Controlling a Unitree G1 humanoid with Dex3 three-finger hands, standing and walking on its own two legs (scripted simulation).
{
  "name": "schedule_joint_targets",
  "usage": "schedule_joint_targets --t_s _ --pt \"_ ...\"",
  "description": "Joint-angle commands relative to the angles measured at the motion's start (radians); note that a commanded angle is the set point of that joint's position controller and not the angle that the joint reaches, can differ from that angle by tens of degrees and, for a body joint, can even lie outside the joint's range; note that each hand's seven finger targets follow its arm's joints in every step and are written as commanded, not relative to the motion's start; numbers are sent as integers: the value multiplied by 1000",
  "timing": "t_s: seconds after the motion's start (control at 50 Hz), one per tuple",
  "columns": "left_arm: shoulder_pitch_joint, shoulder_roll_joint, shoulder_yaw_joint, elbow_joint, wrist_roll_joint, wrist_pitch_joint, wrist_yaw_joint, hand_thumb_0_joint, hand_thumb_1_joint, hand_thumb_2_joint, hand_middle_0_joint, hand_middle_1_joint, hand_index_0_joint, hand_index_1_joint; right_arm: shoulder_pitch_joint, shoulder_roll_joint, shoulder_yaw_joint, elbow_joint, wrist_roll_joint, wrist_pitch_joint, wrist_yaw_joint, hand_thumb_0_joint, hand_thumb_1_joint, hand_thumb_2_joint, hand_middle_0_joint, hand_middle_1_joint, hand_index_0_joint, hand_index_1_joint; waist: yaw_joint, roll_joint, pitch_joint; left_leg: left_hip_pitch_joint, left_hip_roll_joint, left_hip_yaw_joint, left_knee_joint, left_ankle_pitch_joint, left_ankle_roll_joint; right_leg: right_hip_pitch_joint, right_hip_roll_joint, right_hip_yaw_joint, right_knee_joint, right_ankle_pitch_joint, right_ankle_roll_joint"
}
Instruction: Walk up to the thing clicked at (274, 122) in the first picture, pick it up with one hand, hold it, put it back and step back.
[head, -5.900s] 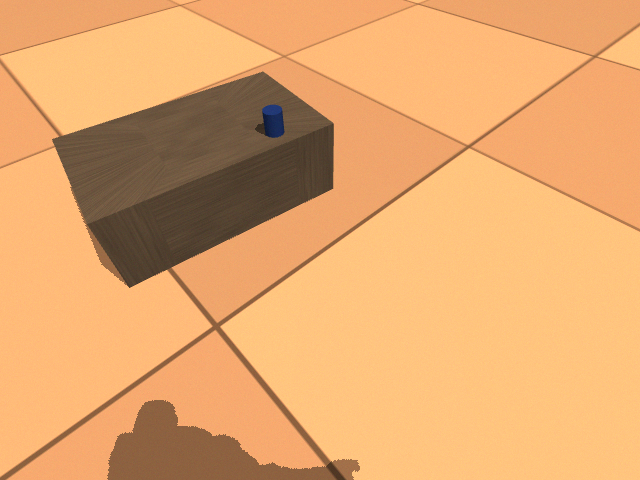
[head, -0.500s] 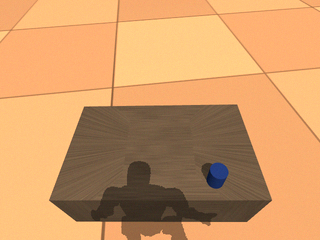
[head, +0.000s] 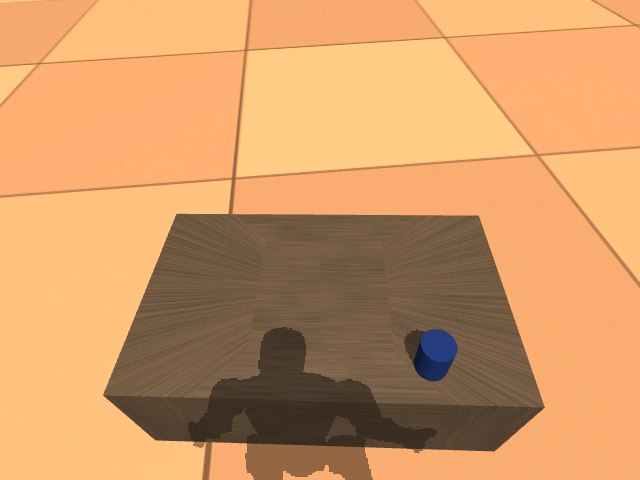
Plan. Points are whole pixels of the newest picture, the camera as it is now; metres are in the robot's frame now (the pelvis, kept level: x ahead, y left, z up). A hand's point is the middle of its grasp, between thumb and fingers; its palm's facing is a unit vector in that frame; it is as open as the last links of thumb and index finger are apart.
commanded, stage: stand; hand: right
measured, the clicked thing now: (434, 355) +0.46 -0.22 -0.37
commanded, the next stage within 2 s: go down in 1.76 s
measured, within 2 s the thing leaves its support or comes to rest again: neither
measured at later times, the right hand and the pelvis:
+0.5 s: hand out of the picture +0.06 -0.26 -0.16, palm faces -0.03 +0.95 -0.32, open 7.4 cm; pelvis +0.00 -0.01 +0.00, yaw +1 degrees
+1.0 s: hand out of the picture +0.09 -0.25 -0.16, palm faces -0.04 +0.94 -0.33, open 7.4 cm; pelvis +0.01 +0.00 +0.00, yaw +1 degrees
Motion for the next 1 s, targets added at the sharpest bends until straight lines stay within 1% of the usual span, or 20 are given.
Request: schedule_joint_targets --t_s 0.0,0.02,0.08,0.14,0.18,0.22,0.34,0.38,0.42,0.44,0.5,0.54,0.58,0.6,0.66,0.68,0.76,0.86,0.94,0.98 --pt "-57 216 38 -63 0 -24 16 0 900 900 -200 -300 -200 -300 -34 -213 -36 -54 -3 -23 -15 0 -900 -900 200 300 200 300 -1 -14 -94 -8 123 -99 -48 122 23 31 -118 97 -35 137 -32" --pt "-57 215 37 -62 0 -24 15 0 900 900 -200 -300 -200 -300 -29 -215 -35 -52 -3 -23 -14 0 -900 -900 200 300 200 300 -2 -3 -91 -19 120 -97 -49 119 24 41 -119 99 -38 149 -32" --pt "-45 217 37 -60 1 -25 15 0 900 900 -200 -300 -200 -300 -28 -212 -34 -52 -2 -24 -14 0 -900 -900 200 300 200 300 2 -8 -80 -28 119 -103 -55 87 22 28 -115 95 -43 110 -30" --pt "-45 218 38 -59 2 -24 15 0 900 900 -200 -300 -200 -300 -19 -210 -33 -51 -3 -23 -13 0 -900 -900 200 300 200 300 1 -13 -83 -33 119 -103 -51 85 26 35 -120 97 -48 118 -32" --pt "-33 219 36 -58 0 -26 15 0 900 900 -200 -300 -200 -300 -21 -210 -34 -51 -2 -23 -12 0 -900 -900 200 300 200 300 4 -19 -79 -27 116 -106 -51 76 24 17 -114 93 -51 85 -29" --pt "-36 219 35 -59 1 -26 15 0 900 900 -200 -300 -200 -300 -17 -213 -33 -51 -3 -22 -12 0 -900 -900 200 300 200 300 4 -21 -76 -28 118 -106 -45 81 24 14 -116 96 -51 95 -31" --pt "-32 224 37 -55 1 -24 14 0 900 900 -200 -300 -200 -300 3 -210 -31 -50 -4 -20 -12 0 -900 -900 200 300 200 300 3 -15 -62 -64 112 -109 -51 27 25 18 -113 97 -57 27 -32" --pt "-26 225 37 -55 1 -24 12 0 900 900 -200 -300 -200 -300 -4 -209 -29 -51 -4 -21 -11 0 -900 -900 200 300 200 300 8 -6 -66 -60 117 -114 -49 39 27 23 -115 96 -49 48 -34" --pt "-30 226 37 -55 0 -24 13 0 900 900 -200 -300 -200 -300 0 -209 -30 -53 -4 -21 -11 0 -900 -900 200 300 200 300 6 -17 -59 -70 113 -113 -48 27 26 18 -113 96 -56 20 -32" --pt "-30 226 38 -55 2 -24 13 0 900 900 -200 -300 -200 -300 5 -211 -29 -51 -5 -21 -12 0 -900 -900 200 300 200 300 6 -15 -64 -66 116 -113 -46 32 29 19 -117 102 -56 42 -34" --pt "-28 226 37 -56 3 -25 14 0 900 900 -200 -300 -200 -300 6 -211 -30 -55 -3 -20 -12 0 -900 -900 200 300 200 300 4 -24 -66 -62 115 -113 -39 42 29 18 -114 94 -53 37 -33" --pt "-29 225 36 -58 0 -27 13 0 900 900 -200 -300 -200 -301 9 -210 -28 -55 -4 -21 -12 0 -900 -900 200 300 200 300 4 -22 -71 -51 117 -112 -33 79 29 26 -119 98 -47 94 -36" --pt "-20 218 37 -56 0 -26 12 0 900 900 -200 -300 -200 -301 8 -218 -28 -54 -3 -22 -13 0 -900 -900 200 300 200 300 8 3 -78 -57 116 -110 -35 81 27 38 -121 97 -46 117 -36" --pt "-23 225 38 -57 1 -26 14 0 900 900 -200 -300 -200 -301 9 -213 -28 -56 -3 -22 -13 0 -900 -900 200 300 200 300 6 -8 -90 -51 118 -114 -36 104 26 48 -119 91 -34 133 -38" --pt "-20 217 36 -53 -1 -25 13 0 900 900 -200 -300 -200 -301 6 -215 -24 -56 -1 -23 -15 0 -900 -900 200 300 200 300 9 -4 -85 -44 118 -113 -33 125 24 45 -118 88 -34 153 -34" --pt "-23 224 38 -54 0 -25 14 0 900 900 -200 -300 -200 -301 16 -210 -24 -56 -1 -23 -16 0 -900 -900 200 300 200 300 3 -17 -95 -40 121 -112 -35 126 23 53 -118 84 -29 146 -37" --pt "-22 214 35 -55 0 -25 12 0 900 900 -200 -300 -200 -301 12 -216 -20 -58 -1 -26 -18 0 -900 -900 200 300 200 300 7 7 -93 -40 122 -108 -31 164 23 62 -125 88 -25 203 -36" --pt "-27 216 37 -53 1 -20 13 0 900 900 -200 -300 -200 -301 9 -216 -21 -62 -2 -26 -21 0 -900 -900 200 300 200 300 8 3 -88 -35 126 -111 -36 199 19 63 -119 75 -14 199 -36" --pt "-28 220 38 -53 2 -21 14 0 900 900 -200 -300 -200 -301 1 -212 -22 -64 -1 -23 -20 0 -900 -900 200 300 200 300 7 -18 -69 -36 124 -112 -42 141 20 39 -116 74 -31 141 -31" --pt "-30 216 37 -54 2 -22 14 0 900 900 -200 -300 -200 -301 5 -215 -23 -65 -1 -22 -19 0 -900 -900 200 300 200 300 6 -17 -74 -34 123 -112 -39 148 23 49 -119 78 -29 165 -34"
